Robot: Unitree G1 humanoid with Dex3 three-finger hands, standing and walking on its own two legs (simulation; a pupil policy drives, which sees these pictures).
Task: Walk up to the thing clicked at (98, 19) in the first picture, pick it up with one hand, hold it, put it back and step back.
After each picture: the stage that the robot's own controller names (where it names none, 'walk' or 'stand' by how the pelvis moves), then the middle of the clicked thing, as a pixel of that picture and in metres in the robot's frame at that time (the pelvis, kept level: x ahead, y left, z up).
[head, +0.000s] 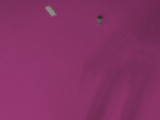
stand; (99, 20) +1.85 -0.29 -0.72
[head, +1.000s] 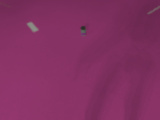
walk; (83, 31) +1.70 +0.06 -0.69
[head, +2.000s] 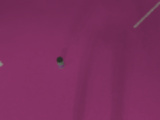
walk; (60, 62) +1.07 +0.30 -0.72
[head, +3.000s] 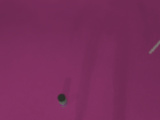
walk; (62, 100) +0.67 +0.25 -0.72
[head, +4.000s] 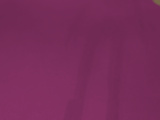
walk; out of the picture +0.43 +0.16 -0.71
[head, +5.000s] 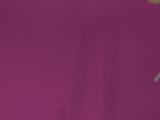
stand; out of the picture +0.34 +0.20 -0.71
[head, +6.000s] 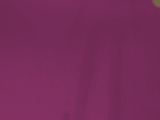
stand; out of the picture +0.32 +0.18 -0.72
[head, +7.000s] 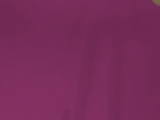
stand; out of the picture +0.34 +0.18 -0.73
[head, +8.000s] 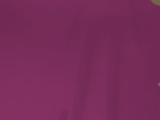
stand; out of the picture +0.33 +0.19 -0.73
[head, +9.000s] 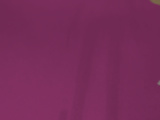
stand; out of the picture +0.32 +0.20 -0.73
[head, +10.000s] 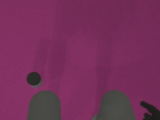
go down; (35, 80) +0.39 +0.21 -0.41
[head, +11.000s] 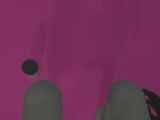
go down; (31, 69) +0.40 +0.22 -0.31
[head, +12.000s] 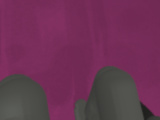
close in; out of the picture +0.39 +0.24 -0.23
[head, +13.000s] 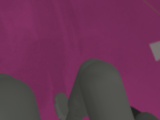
close; out of the picture +0.39 +0.26 -0.22
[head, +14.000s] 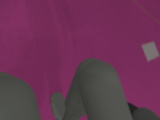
close; out of the picture +0.39 +0.26 -0.22
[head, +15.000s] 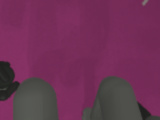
lift; (0, 80) +0.32 +0.25 -0.12
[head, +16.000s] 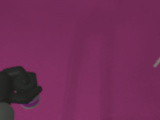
lift; (27, 90) +0.32 +0.18 +0.02
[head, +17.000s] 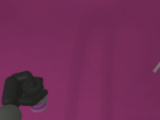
hold; (35, 94) +0.32 +0.17 -0.01
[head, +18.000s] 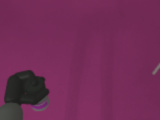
hold; (37, 94) +0.32 +0.16 -0.01
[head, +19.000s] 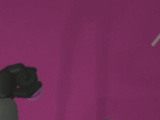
crouch; (29, 84) +0.36 +0.18 -0.06
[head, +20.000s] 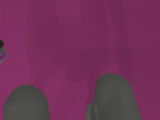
lower; out of the picture +0.46 +0.25 -0.10
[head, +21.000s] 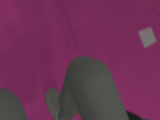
lower; out of the picture +0.44 +0.27 -0.23
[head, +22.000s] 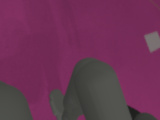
lower; out of the picture +0.42 +0.27 -0.22
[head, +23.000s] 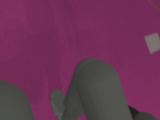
lower; out of the picture +0.42 +0.27 -0.22
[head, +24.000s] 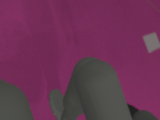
lower; out of the picture +0.42 +0.27 -0.22
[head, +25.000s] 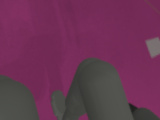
open; out of the picture +0.41 +0.26 -0.23
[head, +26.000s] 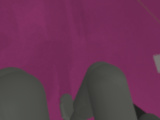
stand; out of the picture +0.41 +0.24 -0.23
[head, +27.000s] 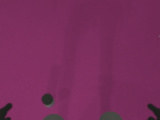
stand; (48, 100) +0.39 +0.19 -0.53
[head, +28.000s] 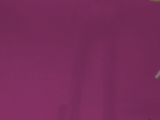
stand; out of the picture +0.36 +0.18 -0.66
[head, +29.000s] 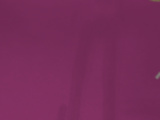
stand; out of the picture +0.36 +0.18 -0.67
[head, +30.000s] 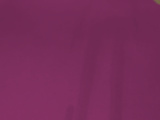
stand; out of the picture +0.38 +0.17 -0.72
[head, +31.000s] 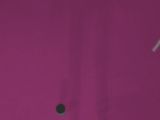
walk; (61, 110) +0.41 +0.14 -0.70
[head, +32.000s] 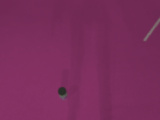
walk; (62, 93) +0.62 +0.20 -0.70
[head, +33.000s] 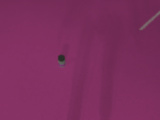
stand; (61, 61) +0.95 +0.16 -0.70
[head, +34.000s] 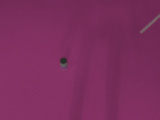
stand; (63, 63) +0.98 +0.17 -0.71
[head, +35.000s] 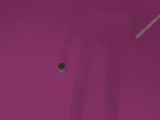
stand; (62, 69) +1.00 +0.19 -0.72
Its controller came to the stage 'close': yes
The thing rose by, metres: 0.71
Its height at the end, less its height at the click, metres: +0.00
